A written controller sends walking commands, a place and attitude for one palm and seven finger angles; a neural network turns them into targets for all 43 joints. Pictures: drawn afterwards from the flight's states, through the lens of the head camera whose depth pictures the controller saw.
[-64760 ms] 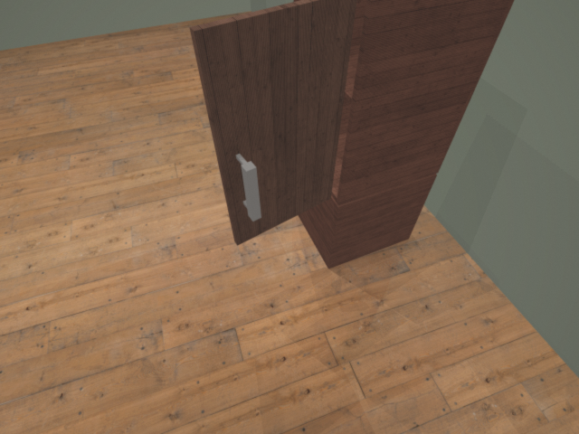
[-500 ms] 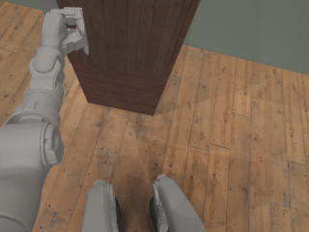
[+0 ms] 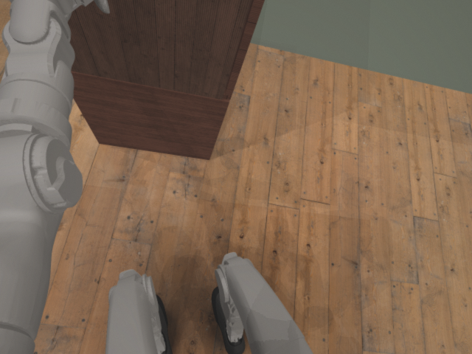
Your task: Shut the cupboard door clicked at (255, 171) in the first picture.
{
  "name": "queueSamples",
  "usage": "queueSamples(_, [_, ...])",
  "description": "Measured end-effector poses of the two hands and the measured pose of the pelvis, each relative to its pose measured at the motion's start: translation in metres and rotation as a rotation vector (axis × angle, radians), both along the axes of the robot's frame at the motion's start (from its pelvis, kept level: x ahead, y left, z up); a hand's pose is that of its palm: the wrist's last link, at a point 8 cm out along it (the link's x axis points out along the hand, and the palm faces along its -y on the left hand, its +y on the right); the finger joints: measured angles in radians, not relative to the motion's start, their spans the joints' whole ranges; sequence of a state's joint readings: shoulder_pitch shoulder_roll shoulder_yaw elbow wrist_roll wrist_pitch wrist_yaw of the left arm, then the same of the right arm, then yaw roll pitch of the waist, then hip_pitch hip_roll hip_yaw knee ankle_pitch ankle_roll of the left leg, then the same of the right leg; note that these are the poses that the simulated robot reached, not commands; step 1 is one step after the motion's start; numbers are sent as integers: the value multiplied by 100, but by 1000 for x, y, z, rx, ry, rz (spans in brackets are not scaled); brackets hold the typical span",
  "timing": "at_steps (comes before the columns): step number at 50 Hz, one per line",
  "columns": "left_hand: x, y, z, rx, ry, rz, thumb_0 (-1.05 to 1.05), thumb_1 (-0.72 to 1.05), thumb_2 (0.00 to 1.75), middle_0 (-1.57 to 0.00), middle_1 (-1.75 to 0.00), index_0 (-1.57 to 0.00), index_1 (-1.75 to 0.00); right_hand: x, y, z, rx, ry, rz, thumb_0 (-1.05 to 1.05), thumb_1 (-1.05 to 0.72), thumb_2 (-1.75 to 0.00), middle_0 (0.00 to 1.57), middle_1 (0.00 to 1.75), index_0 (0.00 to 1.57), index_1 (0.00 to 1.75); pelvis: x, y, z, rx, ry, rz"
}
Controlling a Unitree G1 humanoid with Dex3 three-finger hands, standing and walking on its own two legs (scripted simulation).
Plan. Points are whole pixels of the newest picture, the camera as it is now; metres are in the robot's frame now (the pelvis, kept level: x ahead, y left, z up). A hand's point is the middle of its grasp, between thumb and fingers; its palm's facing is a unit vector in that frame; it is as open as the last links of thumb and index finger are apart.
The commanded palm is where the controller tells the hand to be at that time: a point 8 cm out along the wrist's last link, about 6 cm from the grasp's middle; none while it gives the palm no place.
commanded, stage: pull the fist back off the door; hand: left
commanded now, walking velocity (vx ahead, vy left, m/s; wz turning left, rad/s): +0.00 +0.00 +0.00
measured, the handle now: out of the picture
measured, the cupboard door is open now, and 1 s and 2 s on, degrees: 0 0 0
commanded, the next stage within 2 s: draw the hand back to the body in 0.80 s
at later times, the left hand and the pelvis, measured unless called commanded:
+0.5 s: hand (105, 13) +0.59 +0.09 +0.09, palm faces +0.17 -0.98 -0.02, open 3.1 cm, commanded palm +0.54 +0.12 +0.09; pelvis +0.03 -0.01 +0.04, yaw +3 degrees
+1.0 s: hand (113, 45) +0.53 +0.08 +0.10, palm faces +0.16 -0.99 -0.02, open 3.1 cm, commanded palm +0.47 +0.13 +0.11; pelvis +0.03 -0.01 +0.05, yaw +5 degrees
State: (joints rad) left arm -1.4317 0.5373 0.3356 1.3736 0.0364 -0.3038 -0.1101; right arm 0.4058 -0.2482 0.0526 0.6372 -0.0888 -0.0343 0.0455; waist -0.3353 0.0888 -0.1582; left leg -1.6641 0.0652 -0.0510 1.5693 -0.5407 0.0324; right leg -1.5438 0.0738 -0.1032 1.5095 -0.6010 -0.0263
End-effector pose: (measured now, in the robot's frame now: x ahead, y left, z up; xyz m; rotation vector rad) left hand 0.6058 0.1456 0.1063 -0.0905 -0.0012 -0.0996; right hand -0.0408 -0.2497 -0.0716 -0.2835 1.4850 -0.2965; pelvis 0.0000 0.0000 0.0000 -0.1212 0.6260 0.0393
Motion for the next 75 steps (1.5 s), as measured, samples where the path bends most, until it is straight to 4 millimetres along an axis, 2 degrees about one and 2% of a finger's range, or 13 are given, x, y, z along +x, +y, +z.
queueSamples(3, [-7, 0, -8, -11, 14, 186, -4, 76, 88, -130, -150, -130, -150, -5, 7, -4, 55, 36, 28, 0, -91, -90, 20, 30, 20, 30, -1, -2, -1, 7, 3, -5])
queueSamples(6, [-15, 1, -20, 97, 32, 313, -5, 76, 88, -130, -150, -130, -150, -8, 14, -8, 109, 50, 21, 0, -91, -90, 20, 30, 20, 30, -1, -3, 0, 12, 5, -6])
queueSamples(9, [-21, -3, -24, 159, 13, 319, -4, 79, 89, -130, -150, -130, -150, -10, 19, -9, 145, 52, -11, 0, -91, -90, 20, 30, 20, 30, 0, -5, 5, 22, 3, -6])
queueSamples(16, [-29, -12, -18, 120, 41, 269, 0, 86, 89, -130, -150, -130, -150, 2, 19, 2, 173, 41, -25, 0, -91, -90, 20, 30, 20, 30, 10, -8, 25, 37, -20, -2])
queueSamples(23, [-40, -12, -12, 113, 32, 274, 1, 89, 90, -130, -150, -130, -150, 30, 3, 14, 160, 18, 15, 0, -91, -90, 20, 30, 20, 30, 25, -11, 40, 53, -40, 2])
queueSamples(33, [-80, -13, -27, 107, 18, 264, 1, 90, 90, -130, -150, -130, -150, 90, -18, 17, 135, -41, 85, 0, -91, -90, 20, 30, 20, 30, 39, -12, 51, 74, -69, 18])
queueSamples(41, [-104, -17, -21, 121, -22, 255, 2, 90, 90, -130, -150, -131, -150, 134, -15, 12, 146, -131, 133, 0, -91, -90, 20, 30, 20, 30, 40, -13, 56, 88, -98, 26])
queueSamples(47, [-103, -19, -15, 131, -16, 255, 2, 89, 90, -130, -150, -131, -150, 144, -10, 8, 156, -171, 145, 0, -91, -90, 20, 30, 20, 30, 36, -14, 55, 88, -108, 33])
queueSamples(53, [-116, -10, 5, 123, -68, 267, 2, 89, 90, -130, -150, -130, -150, 134, -4, 11, 184, -172, 101, 0, -91, -90, 20, 30, 20, 30, 34, -14, 62, 99, -137, 14])
queueSamples(61, [-180, 27, 45, 138, -6, 303, 2, 89, 90, -130, -150, -130, -150, 136, 4, 52, 217, -218, 84, 0, -91, -90, 20, 30, 20, 30, 41, -14, 107, 119, -257, 9])
queueSamples(67, [-214, 44, 84, 126, -73, 271, 2, 90, 90, -130, -150, -131, -150, 169, -5, 85, 166, -337, 141, 0, -91, -90, 20, 30, 20, 30, 45, -15, 129, 117, -338, 36])
queueSamples(72, [-239, 55, 100, 114, -54, 241, 1, 90, 90, -128, -148, -128, -147, 209, -9, 113, 131, -479, 176, 1, -91, -90, 20, 30, 20, 30, 47, -12, 142, 119, -398, 41])
queueSamples(75, [-257, 62, 108, 205, 9, 226, 1, 90, 90, -124, -143, -124, -143, 233, -4, 132, 121, -544, 162, 1, -91, -90, 20, 30, 20, 30, 50, -9, 153, 130, -444, 37])
